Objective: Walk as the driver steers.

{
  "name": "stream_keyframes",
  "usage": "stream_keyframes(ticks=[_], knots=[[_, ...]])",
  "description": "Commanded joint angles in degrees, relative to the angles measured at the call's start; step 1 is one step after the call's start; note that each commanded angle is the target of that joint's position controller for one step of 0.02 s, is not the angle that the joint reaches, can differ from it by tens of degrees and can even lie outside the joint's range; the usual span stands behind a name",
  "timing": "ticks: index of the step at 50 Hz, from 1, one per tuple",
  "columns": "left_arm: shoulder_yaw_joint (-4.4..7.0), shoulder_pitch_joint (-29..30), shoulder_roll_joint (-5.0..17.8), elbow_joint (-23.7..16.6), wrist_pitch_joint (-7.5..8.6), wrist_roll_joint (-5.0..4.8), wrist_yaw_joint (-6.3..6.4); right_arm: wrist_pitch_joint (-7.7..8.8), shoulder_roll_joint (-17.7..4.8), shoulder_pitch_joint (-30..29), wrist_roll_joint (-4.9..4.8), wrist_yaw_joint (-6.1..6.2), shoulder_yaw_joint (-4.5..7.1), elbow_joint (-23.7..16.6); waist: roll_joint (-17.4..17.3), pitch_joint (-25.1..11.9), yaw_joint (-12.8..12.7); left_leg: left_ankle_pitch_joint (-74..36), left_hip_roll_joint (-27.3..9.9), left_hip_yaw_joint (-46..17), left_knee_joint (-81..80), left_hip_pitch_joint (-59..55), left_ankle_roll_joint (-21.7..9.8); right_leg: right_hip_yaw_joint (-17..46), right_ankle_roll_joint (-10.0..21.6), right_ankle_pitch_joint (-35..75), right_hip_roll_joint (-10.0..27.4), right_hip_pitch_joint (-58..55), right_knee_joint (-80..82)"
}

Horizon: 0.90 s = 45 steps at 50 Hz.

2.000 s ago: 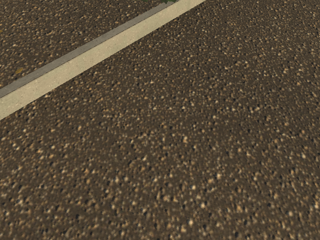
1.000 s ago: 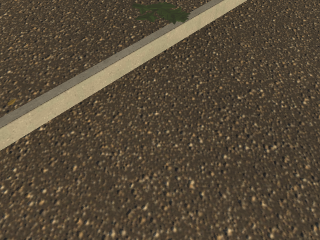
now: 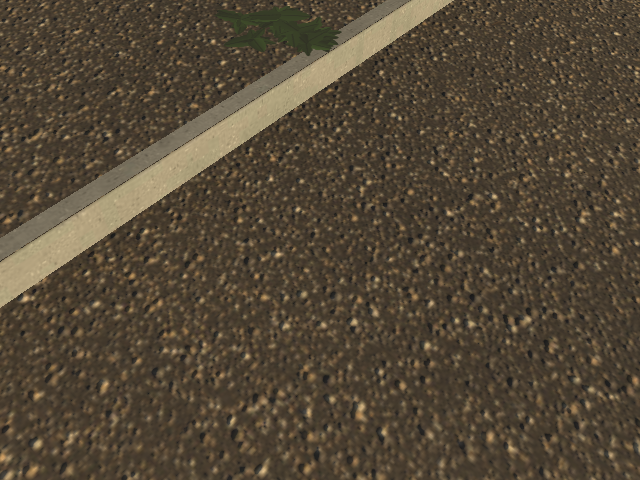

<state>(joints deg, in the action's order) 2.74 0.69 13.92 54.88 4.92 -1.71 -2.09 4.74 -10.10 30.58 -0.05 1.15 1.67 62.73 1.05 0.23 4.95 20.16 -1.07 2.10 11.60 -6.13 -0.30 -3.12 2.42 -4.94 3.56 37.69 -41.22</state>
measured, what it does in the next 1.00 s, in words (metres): walks ahead: right foot, then left foot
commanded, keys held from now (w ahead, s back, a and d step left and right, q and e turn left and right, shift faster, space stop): w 1.00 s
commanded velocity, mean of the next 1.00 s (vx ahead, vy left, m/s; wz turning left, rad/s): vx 0.49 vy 0.00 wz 0.00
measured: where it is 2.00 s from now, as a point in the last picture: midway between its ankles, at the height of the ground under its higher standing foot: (295, 328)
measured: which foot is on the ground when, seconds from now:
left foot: down 0.00-0.14, up 0.16-0.64, down 0.66-1.00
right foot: up 0.00-0.10, down 0.12-0.68, up 0.70-1.00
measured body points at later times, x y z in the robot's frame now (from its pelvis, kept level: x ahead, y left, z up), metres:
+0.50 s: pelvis +0.29 -0.04 +0.01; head +0.30 -0.03 +0.46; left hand +0.26 +0.22 -0.14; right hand +0.47 -0.29 -0.10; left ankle +0.48 +0.14 -0.68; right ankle +0.22 -0.13 -0.74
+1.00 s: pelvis +0.58 +0.02 +0.01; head +0.60 +0.03 +0.46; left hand +0.74 +0.28 -0.11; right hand +0.57 -0.24 -0.12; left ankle +0.54 +0.11 -0.74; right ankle +0.75 -0.16 -0.67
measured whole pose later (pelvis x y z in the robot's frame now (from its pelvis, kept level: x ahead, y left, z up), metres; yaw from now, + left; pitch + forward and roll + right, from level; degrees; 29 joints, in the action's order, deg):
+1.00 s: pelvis +0.58 +0.02 +0.01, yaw +0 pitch +2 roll +1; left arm 3.8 -4.8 15.1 52.7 4.2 -0.5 0.1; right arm 5.5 -12.8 20.7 0.0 -0.1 3.4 56.5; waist 2.3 -0.5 3.1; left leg 10.5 3.0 3.8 12.4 3.8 -3.3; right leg 2.1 0.8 0.8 7.8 40.1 -43.9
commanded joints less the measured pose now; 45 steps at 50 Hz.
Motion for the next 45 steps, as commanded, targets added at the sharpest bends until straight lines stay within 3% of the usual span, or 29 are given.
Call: stream_keyframes(ticks=[1, 3, 4, 5, 6, 7, 8, 9, 10, 11, 12, 13, 14, 16, 20, 23, 27, 30, 31, 32, 33, 34, 35, 36, 37, 38, 39, 41, 45], knots=[[-0.28, 9.6, 2.3, -6.4, 0.46, -0.33, -0.6, 0.73, -10.7, 0.9, -0.87, 0.48, 2.25, -1.7, -8.7, 9.1, -1.8, -23.4, -12.7, -5.3, -6.2, 8.3, -8.7, -1.6, 1.3, 3.4, -2.1, -4.1, 7.6], [0.85, 6.2, 5.0, -6.4, 0.65, -0.17, -0.71, 0.45, -11.6, -0.4, -0.89, 0.44, 2.74, -1.9, -9.6, 5.6, -4.9, -41.2, -14.0, -3.9, 0.2, 3.5, -7.2, -2.0, 3.3, 1.9, -3.8, -9.7, 9.3], [1.85, 0.7, 6.7, -5.2, 0.63, -0.15, -0.56, 0.06, -12.0, -1.3, -0.8, 0.5, 2.96, -2.1, -10.6, 1.6, -8.1, -52.6, -13.6, -2.4, 7.0, 2.6, -6.2, -3.0, 4.4, 1.0, -5.5, -16.9, 8.9], [3.28, -8.8, 8.9, -2.3, 0.36, -0.38, -0.2, -0.37, -11.6, -2.0, -0.54, 0.5, 2.83, -2.6, -10.4, -4.0, -12.5, -58.4, -11.6, -0.7, 17.8, 5.2, -4.8, -3.7, 5.9, 1.0, -6.9, -28.9, 9.2], [4.46, -18.8, 11.7, 0.0, -0.03, -0.19, 0.35, -0.45, -10.9, -3.1, 0.1, 0.35, 2.41, -3.8, -7.9, -10.3, -16.7, -46.5, -9.5, -0.1, 33.4, 17.8, -3.0, 4.7, 8.5, -1.4, 0.3, -46.4, 7.5], [5.35, -25.7, 17.2, 1.3, -0.26, 1.25, 0.55, 0.61, -1.5, 4.1, 0.0, -0.53, 0.0, -5.1, 9.6, -22.1, -12.4, -6.4, 1.5, -1.4, 58.5, 38.0, 0.6, 35.5, 18.5, -16.2, 17.5, -65.6, 14.8], [3.9, -25.0, 12.9, 2.0, -0.39, 1.16, 0.42, 2.5, -3.8, 0.6, -1.57, -1.03, 0.55, -4.6, 10.9, -23.9, -13.4, 10.1, 3.2, -10.2, 68.8, 43.9, -0.6, 49.2, 18.6, -22.5, 19.2, -63.2, 26.3], [2.92, -17.9, 10.0, 0.9, 0.12, 0.69, 0.34, 3.44, -7.8, -5.8, -3.21, -1.1, 1.83, -7.2, 9.3, -12.3, -11.8, 7.4, -0.4, -9.1, 71.6, 50.1, -1.9, 40.0, 15.4, -21.5, 17.3, -54.2, 27.2], [2.05, -12.3, 7.3, -0.6, 0.62, 0.78, 0.25, 3.76, -8.9, -9.8, -3.21, -0.66, 1.98, -8.4, 3.4, -7.0, -9.8, 2.0, -3.9, -7.6, 69.5, 48.5, -2.9, 31.2, 13.4, -16.1, 15.3, -43.8, 28.0], [1.37, -8.6, 5.2, -0.9, 1.15, 1.48, -0.14, 3.34, -9.0, -11.2, -2.31, -0.01, 2.62, -8.4, 0.3, -3.3, -7.4, -1.7, -6.1, -6.5, 65.8, 45.1, -3.1, 24.5, 11.9, -10.0, 13.0, -34.2, 29.3], [0.94, -7.0, 3.9, -0.8, 1.59, 2.16, -0.33, 2.34, -8.2, -9.5, -1.6, 0.38, 3.01, -8.2, 1.6, -2.4, -4.8, -4.0, -8.0, -7.1, 62.6, 40.4, -3.4, 19.7, 10.7, -7.6, 10.7, -28.2, 30.7], [0.79, -6.9, 3.4, -0.3, 1.65, 2.23, -0.43, 1.36, -6.6, -8.0, -1.47, 0.55, 3.0, -8.0, 2.9, -1.7, -3.6, -4.5, -8.5, -7.0, 60.6, 38.0, -3.6, 17.2, 10.6, -7.5, 9.5, -24.8, 32.2], [0.8, -7.8, 3.7, 0.3, 1.72, 2.02, -0.23, 0.65, -5.7, -7.7, -1.5, 0.67, 2.98, -8.1, 3.4, -0.5, -3.0, -4.3, -8.8, -6.6, 58.5, 37.5, -3.5, 15.2, 10.9, -7.0, 9.0, -22.4, 33.6], [1.02, -10.1, 5.6, 1.3, 1.84, 2.01, 0.65, 0.01, -6.3, -11.5, -1.08, 0.79, 3.26, -9.9, 3.0, 2.0, -2.8, -7.6, -9.4, -5.9, 53.7, 40.6, -2.3, 12.9, 11.9, -5.5, 8.9, -20.6, 35.9], [1.31, -14.9, 7.5, 1.9, 1.41, 1.83, 2.27, 0.4, -7.0, -21.3, -0.21, 0.07, 3.32, -13.2, 1.1, 3.4, -4.9, -20.8, -9.1, -4.9, 38.8, 46.9, -0.3, 9.6, 11.0, 0.0, 8.2, -25.0, 36.4], [1.42, -18.6, 8.3, 2.2, 1.13, 1.16, 2.64, 0.82, -5.9, -28.3, -0.67, -0.9, 2.55, -14.9, 1.0, 3.9, -7.3, -26.7, -6.4, -2.0, 27.8, 43.9, 0.0, 6.3, 9.5, 1.8, 6.9, -27.1, 36.2], [1.81, -23.6, 9.0, 3.7, 0.09, 0.58, 2.75, 1.16, -6.2, -34.6, -1.26, -2.45, 1.92, -17.2, 1.1, 5.2, -9.4, -24.1, -4.9, -1.9, 20.7, 45.1, -0.7, 6.3, 9.0, 2.3, 9.7, -35.8, 32.6], [2.42, -23.7, 10.1, 3.9, -0.91, 0.54, 2.89, 1.59, -8.3, -33.4, -1.44, -3.29, 2.38, -18.1, 2.7, 3.9, -7.3, -17.3, -3.3, -1.3, 17.8, 41.3, -3.0, 6.9, 7.5, 10.3, 12.1, -41.2, 27.7], [2.55, -22.4, 10.5, 3.5, -1.21, 0.59, 2.91, 1.76, -9.9, -29.5, -1.41, -3.3, 3.1, -17.3, 3.7, 1.4, -4.7, -15.5, -1.5, 0.2, 17.1, 35.3, -4.1, 5.9, 6.6, 20.2, 11.5, -41.6, 22.9], [2.2, -21.5, 9.6, 3.2, -1.56, 0.74, 2.88, 1.81, -12.3, -20.7, -1.26, -3.09, 4.48, -14.7, 3.4, -3.8, -0.3, -15.7, 0.6, 1.8, 16.4, 23.7, -5.7, 3.5, 5.2, 28.6, 8.7, -39.8, 12.5], [1.21, -21.7, 7.4, 1.9, -1.59, 1.54, 2.86, 1.78, -16.6, -9.3, -0.6, -2.57, 5.9, -12.0, -0.4, -12.6, 3.5, -16.5, -6.4, -6.0, 18.9, 5.4, -9.1, 0.8, 3.1, 20.4, 5.5, -29.3, -4.3], [-0.88, -28.4, 0.0, 1.0, -0.31, 1.72, 2.31, 1.43, -22.1, -3.6, 0.07, -2.58, 7.12, -10.2, -15.2, -20.6, 0.5, -5.2, -20.4, -34.6, 12.9, -15.8, -18.5, 0.0, -1.1, -9.3, -5.6, -5.2, -26.9], [-0.26, -26.6, 3.5, 1.7, 1.42, 0.56, 1.96, 1.43, -17.1, -3.3, -0.05, -2.73, 5.53, -10.6, -14.8, -23.7, 1.7, -1.7, -22.0, -45.9, 5.8, -17.9, -18.8, 9.3, -0.3, -27.1, -6.0, 1.9, -34.7], [0.95, -20.8, 7.8, 0.0, 2.32, -0.89, 1.74, 1.59, -14.1, -8.5, -0.38, -2.59, 4.55, -11.2, -11.6, -15.0, 1.1, -3.4, -19.9, -36.5, 5.9, -11.6, -15.4, 9.3, 0.7, -24.0, -2.5, 7.1, -37.4], [0.91, -17.1, 7.9, -0.9, 2.64, -0.89, 2.0, 1.59, -12.4, -13.5, -0.31, -2.47, 3.92, -12.6, -7.2, -9.7, -0.4, -9.4, -17.7, -27.9, 5.2, -2.7, -13.7, 7.6, 1.1, -18.6, 0.8, 6.2, -35.5], [1.25, -15.4, 7.4, -1.0, 2.41, -0.06, 2.42, 1.62, -10.9, -17.1, 0.21, -2.62, 3.49, -13.0, -4.3, -6.1, -2.2, -14.1, -15.6, -22.3, 3.4, 5.7, -12.8, 6.9, 1.0, -14.7, 2.9, 3.5, -31.4], [1.61, -16.1, 6.8, -0.8, 1.52, 0.32, 2.67, 1.82, -9.1, -18.8, 0.69, -2.82, 2.93, -13.0, -4.9, -4.3, -4.3, -16.7, -13.4, -18.0, 1.4, 11.2, -11.9, 7.3, 1.1, -12.2, 4.7, -0.2, -28.2], [1.41, -18.0, 4.2, -0.3, -0.08, 0.48, 2.69, 2.06, -8.7, -18.1, 0.63, -2.95, 2.88, -12.1, -5.9, -3.3, -5.9, -18.5, -12.1, -14.3, -1.5, 15.6, -12.5, 6.7, 0.6, -10.4, 5.3, -3.6, -24.7], [1.66, -11.2, 4.3, -2.8, -0.77, 1.36, 2.77, 1.98, -11.2, -14.4, 0.31, -1.59, 3.44, -10.4, -4.1, 0.3, -5.3, -21.1, -12.1, -10.4, -4.7, 15.2, -13.2, 6.3, -1.4, -1.0, 5.8, 2.8, -13.6]])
